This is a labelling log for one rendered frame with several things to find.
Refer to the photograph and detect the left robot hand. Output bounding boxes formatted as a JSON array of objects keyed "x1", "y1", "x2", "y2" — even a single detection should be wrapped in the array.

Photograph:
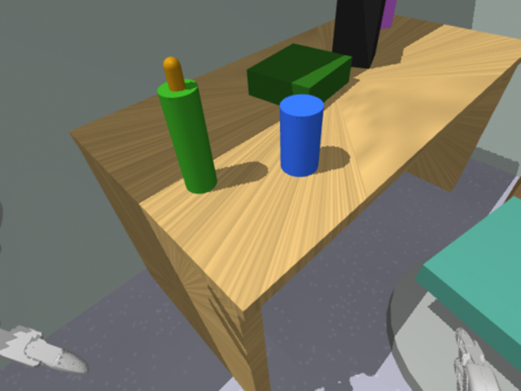
[{"x1": 0, "y1": 202, "x2": 90, "y2": 375}]

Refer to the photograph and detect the desk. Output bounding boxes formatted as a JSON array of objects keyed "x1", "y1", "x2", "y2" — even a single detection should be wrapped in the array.
[{"x1": 68, "y1": 15, "x2": 521, "y2": 391}]

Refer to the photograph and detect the office chair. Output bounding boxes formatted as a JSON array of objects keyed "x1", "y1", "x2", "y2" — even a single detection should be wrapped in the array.
[{"x1": 387, "y1": 196, "x2": 521, "y2": 391}]

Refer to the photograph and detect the right robot hand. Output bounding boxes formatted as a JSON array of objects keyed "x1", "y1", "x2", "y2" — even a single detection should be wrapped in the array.
[{"x1": 454, "y1": 327, "x2": 501, "y2": 391}]

